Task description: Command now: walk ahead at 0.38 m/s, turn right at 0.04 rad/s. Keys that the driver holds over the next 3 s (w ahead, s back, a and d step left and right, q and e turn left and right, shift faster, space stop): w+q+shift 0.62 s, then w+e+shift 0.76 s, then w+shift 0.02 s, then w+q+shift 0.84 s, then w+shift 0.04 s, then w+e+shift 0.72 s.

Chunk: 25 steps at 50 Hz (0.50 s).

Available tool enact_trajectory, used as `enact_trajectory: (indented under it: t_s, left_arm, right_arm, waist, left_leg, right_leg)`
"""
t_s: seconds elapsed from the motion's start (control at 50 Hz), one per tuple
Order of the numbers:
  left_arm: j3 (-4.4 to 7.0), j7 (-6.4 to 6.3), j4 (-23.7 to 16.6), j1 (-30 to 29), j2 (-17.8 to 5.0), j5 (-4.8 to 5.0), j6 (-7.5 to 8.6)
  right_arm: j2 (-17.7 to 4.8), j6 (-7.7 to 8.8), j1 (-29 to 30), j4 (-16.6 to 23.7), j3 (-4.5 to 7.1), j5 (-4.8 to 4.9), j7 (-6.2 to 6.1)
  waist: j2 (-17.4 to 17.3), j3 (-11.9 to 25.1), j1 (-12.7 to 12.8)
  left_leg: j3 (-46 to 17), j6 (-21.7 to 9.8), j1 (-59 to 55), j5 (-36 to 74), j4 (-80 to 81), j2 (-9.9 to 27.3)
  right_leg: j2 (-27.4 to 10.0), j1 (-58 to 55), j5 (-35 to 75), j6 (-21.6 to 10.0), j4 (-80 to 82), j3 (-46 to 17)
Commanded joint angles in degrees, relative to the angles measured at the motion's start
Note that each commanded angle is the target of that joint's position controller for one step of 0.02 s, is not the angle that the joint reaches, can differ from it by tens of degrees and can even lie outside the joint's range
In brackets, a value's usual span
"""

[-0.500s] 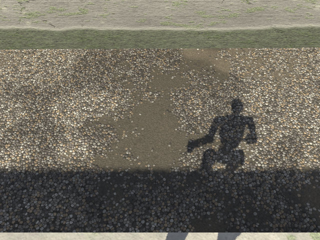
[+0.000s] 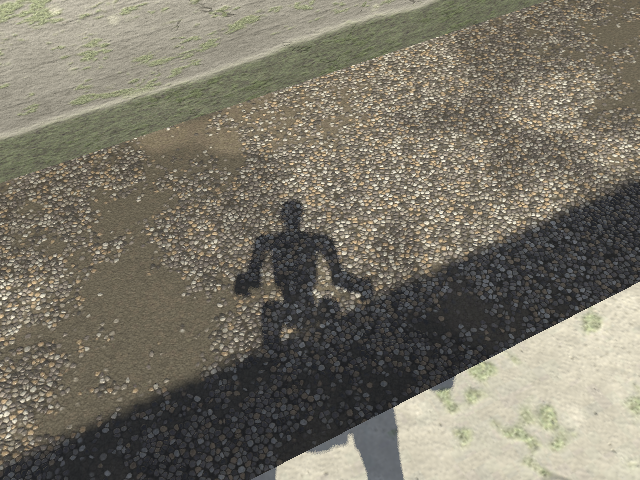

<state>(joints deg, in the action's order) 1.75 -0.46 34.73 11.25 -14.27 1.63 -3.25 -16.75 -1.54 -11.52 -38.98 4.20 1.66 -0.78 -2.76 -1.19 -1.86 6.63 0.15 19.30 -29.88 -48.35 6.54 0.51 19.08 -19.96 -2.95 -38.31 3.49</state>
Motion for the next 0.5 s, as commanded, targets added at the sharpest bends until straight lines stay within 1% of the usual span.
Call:
enact_trajectory:
  t_s: [0.02, 0.04, 0.06, 0.08, 0.1, 0.12, 0.14, 0.16, 0.18, 0.2, 0.22, 0.26, 0.28, 0.3, 0.32, 0.34, 0.36, 0.38, 0.4, 0.42, 0.44, 0.46, 0.48, 0.5]
  left_arm:
    - [3.48, -0.18, 1.13, 13.43, -11.95, -1.61, 4.15]
    - [2.67, -0.20, 1.10, 11.11, -9.39, -1.73, 5.41]
    - [1.65, 0.00, 0.45, 7.87, -6.88, -2.00, 6.11]
    - [0.90, 0.06, -0.25, 5.69, -5.39, -2.56, 6.76]
    - [0.74, 0.03, -0.35, 4.43, -5.02, -3.16, 7.57]
    - [0.76, -0.06, -0.11, 4.02, -5.29, -3.55, 8.15]
    - [1.31, 0.05, 0.86, 5.74, -7.64, -4.62, 7.06]
    - [1.29, 0.12, 1.31, 5.92, -7.73, -4.38, 6.98]
    - [1.15, 0.27, 1.70, 6.26, -7.60, -4.01, 7.31]
    - [0.92, 0.33, 2.12, 6.25, -7.04, -3.61, 7.58]
    - [0.73, 0.11, 2.54, 7.01, -6.62, -3.24, 7.71]
    - [0.73, -0.44, 3.63, 9.30, -6.89, -3.24, 7.92]
    - [0.82, -0.63, 4.56, 10.96, -6.80, -3.08, 7.74]
    - [0.88, -0.78, 5.24, 12.04, -6.77, -3.18, 7.65]
    - [1.03, -1.13, 5.91, 13.13, -7.04, -3.17, 7.59]
    - [1.20, -1.36, 6.41, 13.63, -7.32, -3.36, 7.30]
    - [1.34, -1.63, 6.84, 14.18, -7.64, -3.56, 7.07]
    - [1.28, -1.82, 7.55, 14.36, -7.23, -3.59, 6.79]
    - [1.68, -2.42, 7.95, 13.81, -8.63, -3.64, 6.36]
    - [1.92, -2.73, 7.70, 11.58, -9.89, -3.67, 6.05]
    - [2.34, -2.82, 7.27, 9.59, -11.44, -3.36, 5.59]
    - [3.00, -2.89, 7.72, 9.32, -13.34, -3.06, 5.14]
    - [3.45, -2.66, 6.77, 6.42, -14.25, -2.54, 4.45]
    - [3.63, -2.11, 5.19, 0.74, -14.22, -1.36, 4.24]
  right_arm:
    - [-5.21, 3.26, 12.55, 9.51, 0.50, 3.19, 0.63]
    - [-5.15, 3.26, 8.19, 8.10, 0.71, 2.23, 0.41]
    - [-6.06, 3.24, 4.99, 7.22, 1.34, 1.20, 0.22]
    - [-5.85, 3.13, 2.31, 6.56, 1.55, 0.93, 0.27]
    - [-5.56, 2.92, -0.05, 5.88, 1.62, 0.75, 0.38]
    - [-5.12, 2.69, -1.35, 5.51, 1.52, 0.62, 0.46]
    - [-2.82, 0.81, -0.34, 4.15, 0.56, -4.86, 1.12]
    - [-1.94, -0.17, 0.12, 4.60, 0.43, -4.61, 1.35]
    - [-1.74, -0.80, -0.16, 4.51, 0.39, -3.93, 1.43]
    - [-2.28, -1.32, 0.85, 4.90, 0.59, -3.51, 1.47]
    - [-2.07, -1.61, 2.03, 5.20, 0.37, -3.47, 1.68]
    - [-1.75, -1.68, 3.97, 6.11, 0.08, -3.80, 2.09]
    - [-1.46, -1.76, 5.25, 6.85, 0.05, -4.04, 2.53]
    - [-1.10, -1.90, 6.18, 7.47, -0.30, -4.36, 2.97]
    - [-0.69, -1.87, 7.19, 8.24, -0.45, -4.54, 3.26]
    - [-0.68, -1.67, 8.60, 9.05, -0.56, -4.40, 3.29]
    - [-0.46, -1.59, 9.98, 10.01, -0.76, -4.33, 3.50]
    - [-1.01, -1.19, 12.61, 10.63, -0.76, -3.63, 4.05]
    - [-0.68, -0.66, 12.72, 11.40, -0.92, -3.04, 4.75]
    - [-0.45, -0.60, 10.70, 11.33, -0.95, -2.22, 5.06]
    - [-0.46, -0.58, 7.50, 10.49, -0.75, -0.90, 4.92]
    - [-1.16, -0.25, 1.58, 8.61, -0.22, -0.48, 4.24]
    - [-3.80, 0.06, -9.21, 5.61, 0.87, -0.30, 3.55]
    - [-6.24, 0.64, -20.63, 2.85, 2.07, -0.36, 2.46]
  waist:
    - [10.92, -3.68, 9.18]
    - [10.57, -3.59, 6.97]
    - [10.57, -3.02, 5.23]
    - [11.49, -2.71, 3.68]
    - [11.27, -1.59, 2.60]
    - [10.12, -0.98, 2.11]
    - [5.55, 0.16, 2.94]
    - [6.36, -1.98, 2.65]
    - [7.55, -2.87, 2.44]
    - [8.37, -3.88, 2.53]
    - [8.39, -4.08, 2.76]
    - [7.69, -4.39, 3.62]
    - [7.21, -5.31, 4.31]
    - [7.22, -5.22, 4.72]
    - [7.61, -5.48, 4.90]
    - [7.27, -5.41, 5.40]
    - [7.70, -5.54, 5.67]
    - [6.57, -6.78, 6.06]
    - [7.20, -6.19, 5.50]
    - [8.91, -5.50, 3.54]
    - [10.09, -4.56, 1.28]
    - [11.23, -0.39, -1.15]
    - [11.50, 5.38, -5.83]
    - [7.39, 10.64, -13.69]
  left_leg:
    - [-11.88, -1.06, 36.11, 0.53, -19.34, -2.07]
    - [-13.89, -1.42, 36.36, 5.43, -20.59, -2.27]
    - [-15.53, -0.98, 36.28, 11.24, -20.68, -2.82]
    - [-16.33, -0.39, 33.99, 16.62, -20.93, -2.95]
    - [-15.75, 0.28, 32.02, 21.16, -22.10, -3.68]
    - [-15.33, 0.97, 31.22, 24.79, -22.66, -3.87]
    - [-12.72, 1.23, 27.74, 24.90, -21.41, -5.91]
    - [-12.09, 1.43, 27.63, 26.93, -20.15, -5.96]
    - [-11.71, 1.56, 27.84, 29.07, -19.17, -5.85]
    - [-11.25, 1.14, 28.35, 31.40, -17.81, -5.66]
    - [-10.64, 0.64, 29.42, 33.06, -16.23, -5.42]
    - [-9.73, -0.57, 32.39, 33.70, -14.42, -4.69]
    - [-9.74, -1.69, 34.91, 33.73, -13.32, -4.25]
    - [-8.85, -2.67, 35.94, 32.72, -11.43, -3.93]
    - [-8.00, -3.62, 36.82, 30.85, -10.82, -3.59]
    - [-6.53, -4.23, 36.85, 29.49, -8.88, -3.06]
    - [-4.49, -4.93, 36.26, 26.89, -7.34, -2.66]
    - [-3.11, -5.79, 34.03, 25.76, -3.20, -2.85]
    - [-1.68, -6.52, 28.84, 22.93, -0.13, -3.35]
    - [-0.46, -7.49, 23.59, 18.81, 1.84, -4.01]
    - [1.76, -8.92, 16.56, 15.46, 3.50, -6.35]
    - [2.76, -10.43, 9.76, 11.10, 4.08, -9.22]
    - [0.29, -12.42, -1.09, 7.99, 5.49, -11.10]
    - [-6.15, -15.76, -18.49, 15.36, 9.48, -10.09]
  right_leg:
    - [-24.14, -17.77, -25.18, -15.55, 27.92, -36.61]
    - [-21.73, -17.61, -24.23, -12.10, 25.91, -31.53]
    - [-19.64, -16.82, -21.35, -9.23, 24.51, -25.73]
    - [-17.77, -14.00, -17.19, -6.97, 24.25, -20.55]
    - [-16.72, -12.59, -13.42, -5.83, 24.67, -16.74]
    - [-16.41, -11.66, -10.31, -5.28, 25.07, -13.63]
    - [-15.30, -8.49, -5.04, -2.52, 26.17, -9.06]
    - [-14.40, -7.03, -1.41, -1.61, 26.22, -6.04]
    - [-14.32, -6.45, 0.14, -1.18, 26.13, -4.22]
    - [-14.58, -6.27, 2.12, -0.65, 25.90, -2.21]
    - [-15.13, -7.53, 3.67, -0.89, 25.26, -1.21]
    - [-16.90, -11.80, 4.38, -1.94, 24.23, -0.33]
    - [-17.72, -14.49, 6.62, -2.43, 22.46, 0.32]
    - [-18.18, -17.13, 9.08, -2.59, 21.14, 1.08]
    - [-19.46, -19.08, 12.59, -2.89, 20.13, 1.45]
    - [-19.56, -20.50, 16.75, -2.73, 18.70, 3.28]
    - [-20.02, -21.63, 20.45, -2.80, 18.02, 4.41]
    - [-18.90, -20.16, 23.24, -2.35, 17.75, 6.73]
    - [-18.49, -18.77, 27.01, -2.03, 18.06, 8.28]
    - [-18.29, -17.77, 34.85, -1.85, 16.89, 10.22]
    - [-17.80, -16.25, 52.21, -1.52, 12.24, 11.89]
    - [-17.33, -18.61, 65.57, -1.51, 4.93, 12.03]
    - [-17.40, -16.99, 70.71, -1.23, -8.01, 11.04]
    - [-14.16, -5.46, 65.91, 1.03, -30.70, 10.61]
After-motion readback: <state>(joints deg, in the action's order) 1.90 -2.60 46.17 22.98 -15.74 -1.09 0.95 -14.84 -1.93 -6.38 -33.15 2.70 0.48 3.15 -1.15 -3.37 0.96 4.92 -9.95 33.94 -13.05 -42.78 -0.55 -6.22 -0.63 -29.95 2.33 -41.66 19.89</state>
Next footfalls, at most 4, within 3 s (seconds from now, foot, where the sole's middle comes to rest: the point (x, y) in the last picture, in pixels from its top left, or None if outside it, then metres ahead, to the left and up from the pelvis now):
0.50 left None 0.29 0.18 -0.76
0.90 right None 0.40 0.06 -0.76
1.38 right None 0.37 -0.03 -0.75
2.16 right None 0.31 -0.07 -0.76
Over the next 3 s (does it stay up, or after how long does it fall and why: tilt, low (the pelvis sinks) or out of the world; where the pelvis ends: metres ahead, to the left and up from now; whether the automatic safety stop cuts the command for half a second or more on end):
stays up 0.23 0.04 -0.03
